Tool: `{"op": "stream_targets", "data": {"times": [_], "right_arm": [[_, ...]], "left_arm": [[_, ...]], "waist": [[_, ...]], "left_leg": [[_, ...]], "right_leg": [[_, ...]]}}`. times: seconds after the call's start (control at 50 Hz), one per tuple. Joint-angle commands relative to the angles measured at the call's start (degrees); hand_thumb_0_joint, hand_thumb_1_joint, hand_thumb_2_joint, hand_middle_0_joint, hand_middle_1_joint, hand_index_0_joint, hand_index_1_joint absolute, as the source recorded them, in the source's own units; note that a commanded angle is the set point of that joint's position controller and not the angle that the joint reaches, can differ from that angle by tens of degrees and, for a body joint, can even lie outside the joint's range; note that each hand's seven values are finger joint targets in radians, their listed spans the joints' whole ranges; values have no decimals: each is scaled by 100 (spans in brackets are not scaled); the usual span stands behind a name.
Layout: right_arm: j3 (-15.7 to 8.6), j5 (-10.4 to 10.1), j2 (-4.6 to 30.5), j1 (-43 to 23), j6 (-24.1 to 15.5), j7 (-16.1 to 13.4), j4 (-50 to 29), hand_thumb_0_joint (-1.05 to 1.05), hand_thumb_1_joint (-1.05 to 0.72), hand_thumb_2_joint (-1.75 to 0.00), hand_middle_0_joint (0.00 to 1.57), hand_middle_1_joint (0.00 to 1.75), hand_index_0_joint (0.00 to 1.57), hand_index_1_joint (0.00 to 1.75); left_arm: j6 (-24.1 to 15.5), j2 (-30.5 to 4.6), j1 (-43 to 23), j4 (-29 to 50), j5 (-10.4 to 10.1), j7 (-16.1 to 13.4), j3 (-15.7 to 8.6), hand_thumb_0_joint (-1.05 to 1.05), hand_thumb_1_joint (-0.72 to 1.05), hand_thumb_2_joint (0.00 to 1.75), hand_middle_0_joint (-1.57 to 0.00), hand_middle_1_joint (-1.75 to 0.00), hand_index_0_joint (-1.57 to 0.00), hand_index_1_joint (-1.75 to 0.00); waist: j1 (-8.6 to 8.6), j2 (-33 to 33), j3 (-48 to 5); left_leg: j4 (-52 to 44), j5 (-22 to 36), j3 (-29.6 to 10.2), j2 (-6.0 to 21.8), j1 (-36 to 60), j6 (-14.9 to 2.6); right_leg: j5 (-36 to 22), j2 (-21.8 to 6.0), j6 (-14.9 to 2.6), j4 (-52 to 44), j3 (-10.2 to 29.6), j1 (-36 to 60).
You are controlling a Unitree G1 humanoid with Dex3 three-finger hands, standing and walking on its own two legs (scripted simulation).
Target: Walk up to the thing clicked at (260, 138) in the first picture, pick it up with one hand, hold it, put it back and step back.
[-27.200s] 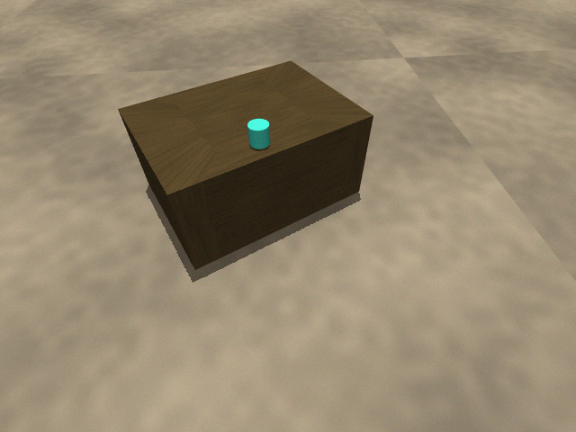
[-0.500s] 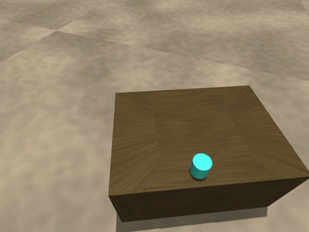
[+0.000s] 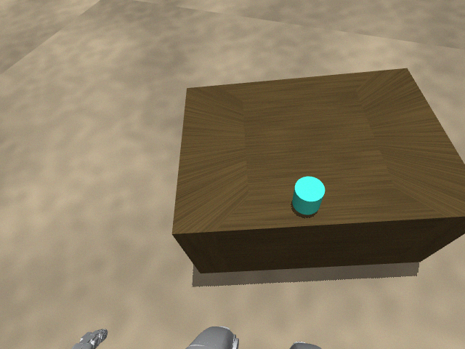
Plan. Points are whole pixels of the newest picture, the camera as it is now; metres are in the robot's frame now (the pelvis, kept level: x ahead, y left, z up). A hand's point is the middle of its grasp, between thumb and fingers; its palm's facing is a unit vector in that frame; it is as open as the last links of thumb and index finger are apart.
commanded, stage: step back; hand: right
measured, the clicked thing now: (307, 195) +0.53 -0.16 -0.27
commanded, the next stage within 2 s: none
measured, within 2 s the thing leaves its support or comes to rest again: neither
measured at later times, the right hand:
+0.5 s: hand out of the picture +0.00 -0.22 -0.14, palm faces -0.05 +0.91 -0.41, open 7.4 cm
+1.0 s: hand out of the picture -0.23 -0.22 -0.15, palm faces -0.05 +0.91 -0.42, open 7.4 cm
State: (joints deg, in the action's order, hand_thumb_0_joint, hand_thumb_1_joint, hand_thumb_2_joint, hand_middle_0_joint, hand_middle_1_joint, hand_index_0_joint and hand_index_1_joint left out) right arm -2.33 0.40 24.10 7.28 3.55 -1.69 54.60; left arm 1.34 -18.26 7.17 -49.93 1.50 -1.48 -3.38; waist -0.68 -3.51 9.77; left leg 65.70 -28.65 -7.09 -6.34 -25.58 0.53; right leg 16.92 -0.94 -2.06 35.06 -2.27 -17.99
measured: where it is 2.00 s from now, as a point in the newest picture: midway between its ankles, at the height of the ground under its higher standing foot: outside the picture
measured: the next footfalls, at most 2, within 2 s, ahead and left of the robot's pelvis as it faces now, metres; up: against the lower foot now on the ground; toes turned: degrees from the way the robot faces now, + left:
left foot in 0.20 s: -0.03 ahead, +0.14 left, +0.00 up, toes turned +2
right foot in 0.58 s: -0.15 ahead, -0.10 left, +0.00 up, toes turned +0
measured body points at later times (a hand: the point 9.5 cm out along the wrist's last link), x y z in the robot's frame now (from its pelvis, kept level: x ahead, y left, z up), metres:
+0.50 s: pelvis -0.13 +0.04 +0.00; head -0.06 +0.05 +0.44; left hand -0.04 +0.36 -0.13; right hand +0.00 -0.27 -0.11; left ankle -0.07 +0.14 -0.73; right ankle -0.18 -0.11 -0.67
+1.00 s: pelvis -0.29 +0.06 -0.01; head -0.23 +0.07 +0.43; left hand -0.13 +0.38 -0.12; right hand -0.22 -0.27 -0.13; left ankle -0.28 +0.17 -0.73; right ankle -0.23 -0.10 -0.69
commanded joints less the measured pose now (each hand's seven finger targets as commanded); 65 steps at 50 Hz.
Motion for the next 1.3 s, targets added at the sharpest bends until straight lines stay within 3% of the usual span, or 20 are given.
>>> {"op": "stream_targets", "data": {"times": [0.0,0.14,0.18,0.2,0.22,0.3,0.52,0.56,0.6,0.62,0.66,0.82,0.88,0.92,0.94,1.0,1.12,1.24,1.26,1.28], "right_arm": [[-189,56,879,-132,-159,-52,-585,0,-90,-90,20,30,20,30],[-359,99,869,978,-182,104,-322,0,-90,-90,20,30,20,30],[-505,234,1461,693,-196,140,-523,0,-90,-90,20,30,20,30],[-584,174,1966,446,-195,166,-634,0,-90,-90,20,30,20,30],[-563,182,1785,231,-210,134,-640,0,-90,-90,20,30,20,30],[-335,161,1121,-463,-245,22,-869,0,-90,-90,20,30,20,30],[-444,85,1302,-148,-131,55,-1018,0,-90,-90,20,30,20,30],[-382,-4,1088,-295,-92,98,-1032,0,-90,-90,20,30,20,30],[-357,-12,795,-619,-51,46,-1138,0,-90,-90,20,30,20,30],[-423,15,997,-559,4,28,-1080,0,-90,-90,20,30,20,30],[-407,-93,946,62,-59,32,-821,0,-90,-90,20,30,20,30],[-350,68,839,260,-167,38,-865,0,-90,-90,20,30,20,30],[-445,139,905,847,-250,62,-600,0,-90,-90,20,30,20,30],[-636,204,1976,489,-249,134,-811,0,-90,-90,20,30,20,30],[-662,236,1928,449,-284,115,-799,0,-90,-90,20,30,20,30],[-425,203,1282,-158,-335,-2,-875,0,-90,-90,20,30,20,30],[-434,163,1185,338,-298,-36,-875,0,-90,-90,20,30,20,30],[-368,63,1175,-13,-131,59,-1006,0,-90,-90,20,30,20,30],[-289,45,886,-22,-131,72,-1110,0,-90,-90,20,30,20,30],[-329,28,837,-249,-107,-46,-1125,0,-90,-90,20,30,20,30]], "left_arm": [[-90,-1573,460,522,-26,-167,-463,0,90,90,-20,-30,-20,-30],[-17,-1855,-347,905,-72,-63,-446,0,90,90,-20,-30,-20,-30],[18,-1404,-194,978,-106,-39,-331,0,90,90,-20,-30,-20,-30],[30,-1487,-538,979,-99,-126,-403,0,90,90,-20,-30,-20,-30],[48,-1522,-538,816,-23,-164,-433,0,90,90,-20,-30,-20,-30],[32,-1443,380,414,-144,-117,-458,0,90,90,-20,-30,-20,-30],[-119,-1313,903,283,-39,14,-375,0,90,90,-20,-30,-20,-30],[-175,-1547,1249,158,74,6,-457,0,90,90,-20,-30,-20,-30],[-162,-2547,579,495,114,30,-679,0,90,90,-20,-30,-20,-30],[-207,-2424,244,680,118,-6,-645,0,90,90,-20,-30,-20,-30],[-203,-1874,-304,800,50,-48,-488,0,90,90,-20,-30,-20,-30],[-38,-1760,137,852,74,-107,-473,0,90,90,-20,-30,-20,-30],[91,-1675,-21,927,-26,-59,-348,0,90,90,-20,-30,-20,-30],[88,-1502,-396,1078,-91,-116,-354,0,90,90,-20,-30,-20,-30],[96,-1587,-631,969,-12,-176,-424,0,90,90,-20,-30,-20,-30],[121,-1504,23,644,-147,-124,-401,0,90,90,-20,-30,-20,-30],[38,-1398,-56,718,-37,4,-367,0,90,90,-20,-30,-20,-30],[-75,-1535,799,280,90,51,-416,0,90,90,-20,-30,-20,-30],[-97,-1935,860,328,138,65,-536,0,90,90,-20,-30,-20,-30],[-50,-2550,352,464,101,73,-650,0,90,90,-20,-30,-20,-30]], "waist": [[-383,1237,-1377],[313,1127,-1672],[286,-677,-1365],[505,-1323,-1272],[425,-831,-1055],[-160,-506,-781],[75,-630,-1599],[-152,-157,-1575],[-355,2190,-855],[-186,1732,-514],[244,935,-612],[-175,1493,-1077],[123,1015,-1271],[331,-1107,-1195],[435,-803,-1012],[-115,-289,-856],[242,-424,-1173],[-124,-400,-1641],[-127,834,-1376],[-350,2096,-1026]], "left_leg": [[-853,-226,20,325,-750,42],[-3362,1336,831,499,1376,-242],[-4277,2750,-1515,2107,1631,-972],[-4650,3365,-2253,2831,1012,-1817],[-4653,3374,-2199,2858,625,-1901],[-4167,3774,-698,2097,1079,-1424],[-3568,3108,-324,2023,1771,-1214],[-3129,2193,-153,1781,752,-699],[-684,-633,301,190,-278,-66],[266,-588,-473,291,-150,-30],[456,118,-458,-53,-155,-67],[-2303,-73,460,457,217,0],[-4208,1725,442,595,1425,-181],[-4672,3347,-2308,2742,1084,-1536],[-4745,3378,-2586,2897,557,-1822],[-4089,4049,-894,2086,938,-1309],[-3680,4387,-681,2120,2062,-1509],[-3128,2502,-290,1682,695,-721],[-2237,1046,39,887,-483,-337],[-757,-684,252,132,-340,-93]], "right_leg": [[-4413,-1688,-1210,-427,1533,2320],[-2436,-1355,-660,-8,983,636],[215,-29,12,1339,363,-795],[2304,662,136,2636,593,-876],[2335,746,135,3547,1178,-800],[1272,655,187,4221,1233,-1244],[309,269,239,-284,193,369],[-336,-115,-31,-1033,819,1099],[-637,-2234,-1511,-1852,3539,-180],[-868,-2310,-1577,-1846,3542,-731],[-2009,-1297,-967,-1133,1822,-318],[-2525,-1315,-830,-405,1481,1146],[-1876,-862,-372,475,1164,365],[2018,577,147,2403,640,-853],[2221,661,138,3384,1335,-699],[1343,660,99,4141,1448,-1137],[1391,351,401,1994,832,-852],[-352,-6,-63,-982,667,1202],[-193,-986,-407,-1207,2251,1312],[-244,-2247,-1449,-1845,3382,-166]]}}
